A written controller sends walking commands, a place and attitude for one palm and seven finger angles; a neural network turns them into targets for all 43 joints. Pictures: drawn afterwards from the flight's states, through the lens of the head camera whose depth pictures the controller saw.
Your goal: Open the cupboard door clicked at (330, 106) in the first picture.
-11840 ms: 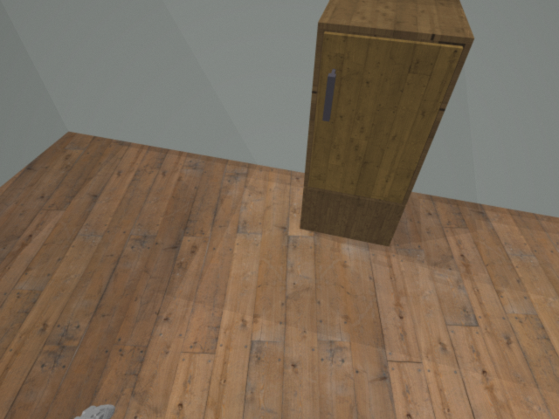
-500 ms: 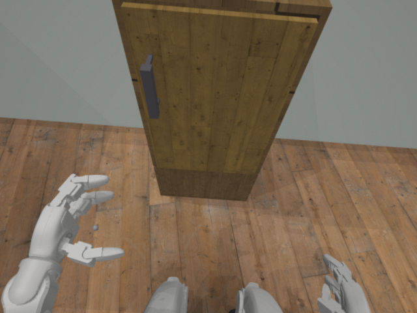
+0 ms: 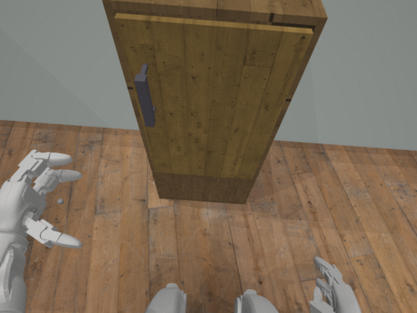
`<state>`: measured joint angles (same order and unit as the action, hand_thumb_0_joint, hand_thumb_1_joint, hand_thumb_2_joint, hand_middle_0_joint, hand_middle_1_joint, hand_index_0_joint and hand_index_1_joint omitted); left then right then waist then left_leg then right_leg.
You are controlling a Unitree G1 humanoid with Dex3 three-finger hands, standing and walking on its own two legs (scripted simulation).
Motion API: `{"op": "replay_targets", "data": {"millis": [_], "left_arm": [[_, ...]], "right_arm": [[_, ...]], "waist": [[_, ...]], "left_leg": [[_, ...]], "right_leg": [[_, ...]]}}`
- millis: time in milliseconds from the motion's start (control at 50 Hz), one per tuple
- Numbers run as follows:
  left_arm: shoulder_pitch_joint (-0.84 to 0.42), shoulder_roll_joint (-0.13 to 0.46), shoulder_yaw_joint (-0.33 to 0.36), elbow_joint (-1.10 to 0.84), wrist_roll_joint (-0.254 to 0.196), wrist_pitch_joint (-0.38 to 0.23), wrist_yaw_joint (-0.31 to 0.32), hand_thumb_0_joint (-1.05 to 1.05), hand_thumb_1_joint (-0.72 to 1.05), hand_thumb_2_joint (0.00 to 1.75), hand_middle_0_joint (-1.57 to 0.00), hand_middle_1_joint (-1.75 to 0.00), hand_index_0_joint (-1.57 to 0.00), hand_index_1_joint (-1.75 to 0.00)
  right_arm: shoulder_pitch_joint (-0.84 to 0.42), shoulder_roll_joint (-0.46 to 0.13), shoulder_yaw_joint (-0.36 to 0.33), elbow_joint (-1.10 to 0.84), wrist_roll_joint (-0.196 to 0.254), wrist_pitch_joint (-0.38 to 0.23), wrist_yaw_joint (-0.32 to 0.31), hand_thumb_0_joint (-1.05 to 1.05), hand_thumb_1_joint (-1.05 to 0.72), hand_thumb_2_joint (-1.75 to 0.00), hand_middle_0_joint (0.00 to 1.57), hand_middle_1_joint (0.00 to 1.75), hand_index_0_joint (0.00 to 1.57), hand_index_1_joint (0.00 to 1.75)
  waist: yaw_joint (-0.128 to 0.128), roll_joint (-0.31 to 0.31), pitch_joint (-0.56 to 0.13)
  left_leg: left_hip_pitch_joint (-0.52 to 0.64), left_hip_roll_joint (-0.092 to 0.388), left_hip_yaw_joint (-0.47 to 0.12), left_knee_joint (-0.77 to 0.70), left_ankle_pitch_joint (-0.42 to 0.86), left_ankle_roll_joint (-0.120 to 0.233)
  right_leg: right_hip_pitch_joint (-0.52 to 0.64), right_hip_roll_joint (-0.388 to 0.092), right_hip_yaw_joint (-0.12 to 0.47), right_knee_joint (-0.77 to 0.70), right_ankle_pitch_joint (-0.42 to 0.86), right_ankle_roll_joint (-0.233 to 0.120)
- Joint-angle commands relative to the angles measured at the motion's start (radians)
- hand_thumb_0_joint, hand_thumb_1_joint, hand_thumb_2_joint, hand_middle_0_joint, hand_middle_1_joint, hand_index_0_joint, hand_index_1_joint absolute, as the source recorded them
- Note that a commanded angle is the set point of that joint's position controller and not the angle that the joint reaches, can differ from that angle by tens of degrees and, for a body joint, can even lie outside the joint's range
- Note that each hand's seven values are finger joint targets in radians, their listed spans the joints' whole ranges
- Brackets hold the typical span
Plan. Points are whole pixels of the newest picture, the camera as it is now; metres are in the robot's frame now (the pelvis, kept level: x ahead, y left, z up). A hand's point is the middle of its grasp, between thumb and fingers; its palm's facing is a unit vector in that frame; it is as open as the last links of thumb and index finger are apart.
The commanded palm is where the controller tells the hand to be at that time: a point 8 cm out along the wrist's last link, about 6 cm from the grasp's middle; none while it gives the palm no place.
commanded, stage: raise the hand with hooked fingers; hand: left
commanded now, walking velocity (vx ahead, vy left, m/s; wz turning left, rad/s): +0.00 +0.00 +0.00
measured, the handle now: (147, 96) +0.57 +0.18 +0.03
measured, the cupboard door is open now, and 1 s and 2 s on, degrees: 0 0 0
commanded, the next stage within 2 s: move the hooked fingers beside the handle in 0.50 s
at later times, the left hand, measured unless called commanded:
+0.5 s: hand (66, 205) +0.28 +0.26 +0.05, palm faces +0.00 -1.00 -0.05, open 14.0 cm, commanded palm +0.26 +0.31 +0.05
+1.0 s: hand (86, 172) +0.35 +0.25 +0.05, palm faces -0.01 -1.00 -0.03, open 14.0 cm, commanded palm +0.32 +0.31 +0.04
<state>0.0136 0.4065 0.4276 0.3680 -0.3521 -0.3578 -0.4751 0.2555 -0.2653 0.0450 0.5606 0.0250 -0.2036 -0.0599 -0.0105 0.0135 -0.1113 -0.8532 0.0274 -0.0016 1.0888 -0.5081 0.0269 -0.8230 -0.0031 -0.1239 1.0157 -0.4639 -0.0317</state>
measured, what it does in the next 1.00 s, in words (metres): stands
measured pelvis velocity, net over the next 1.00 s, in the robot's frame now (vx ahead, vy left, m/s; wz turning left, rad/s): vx -0.01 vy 0.00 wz -0.02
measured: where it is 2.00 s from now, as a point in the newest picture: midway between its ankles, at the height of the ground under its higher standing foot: outside the picture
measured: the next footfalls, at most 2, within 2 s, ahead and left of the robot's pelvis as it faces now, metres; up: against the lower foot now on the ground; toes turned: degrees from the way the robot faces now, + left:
none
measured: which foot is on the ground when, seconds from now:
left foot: down 0.00-1.00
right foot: down 0.00-1.00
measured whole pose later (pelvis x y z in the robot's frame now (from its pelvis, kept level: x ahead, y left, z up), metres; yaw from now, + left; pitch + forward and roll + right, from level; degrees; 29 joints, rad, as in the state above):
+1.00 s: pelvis -0.01 +0.00 +0.00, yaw -1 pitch +17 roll -2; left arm -0.26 0.43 0.41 0.60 -0.29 -0.34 -0.46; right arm 0.27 -0.27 0.05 0.56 0.03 -0.16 -0.06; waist -0.05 0.01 -0.11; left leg -0.89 0.03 0.02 1.09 -0.49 0.03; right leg -0.88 0.00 -0.10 1.03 -0.45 -0.03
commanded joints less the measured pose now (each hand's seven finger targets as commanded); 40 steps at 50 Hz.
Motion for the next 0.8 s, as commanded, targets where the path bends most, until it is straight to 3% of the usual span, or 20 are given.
{"op": "replay_targets", "data": {"millis": [0, 40, 80, 160, 200, 240, 300, 360, 500, 560, 580, 640, 700, 780], "left_arm": [[-0.139, 0.227, 0.088, -0.092, -0.032, -0.038, -0.037, 0.00, -0.50, 0.30, -0.30, -1.20, -0.30, -1.20], [-0.119, 0.202, 0.057, -0.085, -0.040, -0.017, -0.069, 0.00, -0.50, 0.30, -0.30, -1.20, -0.30, -1.20], [-0.114, 0.221, 0.069, -0.118, -0.041, -0.014, -0.080, 0.00, -0.50, 0.30, -0.30, -1.20, -0.30, -1.20], [-0.147, 0.285, 0.136, -0.153, -0.045, -0.051, -0.045, 0.00, -0.50, 0.30, -0.30, -1.20, -0.30, -1.20], [-0.151, 0.274, 0.145, -0.146, -0.047, -0.079, -0.021, 0.00, -0.50, 0.30, -0.30, -1.20, -0.30, -1.20], [-0.173, 0.267, 0.138, -0.145, -0.047, -0.097, -0.009, 0.00, -0.50, 0.30, -0.30, -1.20, -0.30, -1.20], [-0.154, 0.247, 0.108, -0.144, -0.032, -0.103, -0.017, 0.00, -0.50, 0.30, -0.30, -1.20, -0.30, -1.20], [-0.144, 0.242, 0.087, -0.152, -0.030, -0.088, -0.041, 0.00, -0.50, 0.30, -0.30, -1.20, -0.30, -1.20], [-0.176, 0.248, 0.118, -0.086, -0.053, -0.072, -0.044, 0.00, -0.50, 0.30, -0.30, -1.20, -0.30, -1.20], [-0.195, 0.249, 0.103, -0.120, -0.043, -0.088, -0.044, 0.00, -0.50, 0.30, -0.30, -1.20, -0.30, -1.20], [-0.188, 0.248, 0.100, -0.127, -0.039, -0.089, -0.044, 0.00, -0.50, 0.30, -0.30, -1.20, -0.30, -1.20], [-0.278, 0.238, 0.068, -0.113, -0.029, -0.090, -0.048, 0.00, -0.50, 0.30, -0.30, -1.20, -0.30, -1.20], [-0.383, 0.224, 0.034, -0.063, -0.013, -0.081, -0.048, 0.00, -0.50, 0.30, -0.30, -1.20, -0.30, -1.20], [-0.440, 0.249, 0.042, -0.014, 0.009, -0.062, -0.031, 0.00, -0.50, 0.30, -0.30, -1.20, -0.30, -1.20]], "right_arm": [[0.018, -0.168, -0.072, -0.122, 0.014, -0.043, -0.007, 0.00, -0.90, -0.90, 0.20, 0.30, 0.20, 0.30], [0.021, -0.173, -0.074, -0.140, 0.017, -0.044, -0.004, 0.00, -0.90, -0.90, 0.20, 0.30, 0.20, 0.30], [0.032, -0.176, -0.083, -0.140, 0.018, -0.044, 0.000, 0.00, -0.90, -0.90, 0.20, 0.30, 0.20, 0.30], [0.034, -0.174, -0.081, -0.143, 0.007, -0.039, 0.007, 0.00, -0.90, -0.90, 0.20, 0.30, 0.20, 0.30], [0.027, -0.167, -0.081, -0.141, 0.006, -0.038, 0.008, 0.00, -0.90, -0.90, 0.20, 0.30, 0.20, 0.30], [0.024, -0.166, -0.080, -0.139, 0.006, -0.036, 0.008, 0.00, -0.90, -0.90, 0.20, 0.30, 0.20, 0.30], [0.023, -0.162, -0.079, -0.139, 0.010, -0.034, 0.008, 0.00, -0.90, -0.90, 0.20, 0.30, 0.20, 0.30], [0.028, -0.167, -0.081, -0.139, 0.013, -0.031, 0.005, 0.00, -0.90, -0.90, 0.20, 0.30, 0.20, 0.30], [0.012, -0.167, -0.073, -0.142, 0.014, -0.026, -0.006, 0.00, -0.90, -0.90, 0.20, 0.30, 0.20, 0.30], [0.011, -0.165, -0.071, -0.142, 0.013, -0.034, -0.005, 0.00, -0.90, -0.90, 0.20, 0.30, 0.20, 0.30], [0.014, -0.164, -0.072, -0.145, 0.011, -0.034, -0.004, 0.00, -0.90, -0.90, 0.20, 0.30, 0.20, 0.30], [0.022, -0.169, -0.070, -0.130, 0.009, -0.039, -0.011, 0.00, -0.90, -0.90, 0.20, 0.30, 0.20, 0.30], [0.023, -0.173, -0.068, -0.112, 0.014, -0.042, -0.018, 0.00, -0.90, -0.90, 0.20, 0.30, 0.20, 0.30], [0.038, -0.177, -0.068, -0.104, 0.013, -0.039, -0.025, 0.00, -0.90, -0.90, 0.20, 0.30, 0.20, 0.30]], "waist": [[-0.008, 0.072, -0.272], [-0.004, 0.081, -0.291], [-0.003, 0.071, -0.328], [0.004, 0.055, -0.310], [0.003, 0.052, -0.279], [-0.001, 0.071, -0.263], [0.002, 0.127, -0.296], [-0.009, 0.105, -0.312], [-0.012, 0.025, -0.236], [-0.005, 0.105, -0.272], [-0.006, 0.107, -0.284], [-0.031, 0.097, -0.276], [-0.047, 0.089, -0.252], [-0.036, 0.091, -0.294]], "left_leg": [[0.158, -0.023, -0.037, -0.163, 0.346, -0.009], [0.167, -0.026, -0.036, -0.163, 0.373, -0.005], [0.195, -0.023, -0.035, -0.165, 0.400, -0.003], [0.163, -0.023, -0.034, -0.163, 0.375, -0.004], [0.145, -0.024, -0.035, -0.168, 0.335, -0.006], [0.138, -0.024, -0.031, -0.162, 0.320, -0.004], [0.161, -0.026, -0.025, -0.170, 0.317, -0.004], [0.179, -0.022, -0.027, -0.170, 0.331, 0.000], [0.104, -0.024, -0.031, -0.170, 0.230, 0.001], [0.148, -0.024, -0.033, -0.173, 0.258, -0.002], [0.160, -0.024, -0.036, -0.177, 0.268, -0.003], [0.156, -0.021, -0.041, -0.154, 0.284, 0.000], [0.150, -0.016, -0.057, -0.166, 0.211, -0.005], [0.167, -0.017, -0.059, -0.171, 0.230, -0.007]], "right_leg": [[0.191, 0.026, 0.079, -0.118, 0.256, 0.003], [0.207, 0.027, 0.081, -0.118, 0.280, -0.002], [0.217, 0.025, 0.080, -0.122, 0.306, 0.005], [0.219, 0.030, 0.089, -0.119, 0.278, 0.002], [0.203, 0.027, 0.089, -0.120, 0.234, 0.003], [0.198, 0.029, 0.097, -0.119, 0.220, -0.002], [0.207, 0.021, 0.104, -0.123, 0.221, 0.001], [0.210, 0.024, 0.101, -0.128, 0.241, 0.003], [0.192, 0.021, 0.116, -0.154, 0.129, 0.007], [0.182, 0.024, 0.105, -0.132, 0.159, 0.000], [0.183, 0.024, 0.099, -0.129, 0.169, 0.001], [0.145, 0.030, 0.097, -0.113, 0.190, 0.000], [0.095, 0.026, 0.089, -0.120, 0.112, 0.002], [0.105, 0.023, 0.088, -0.115, 0.128, 0.000]]}}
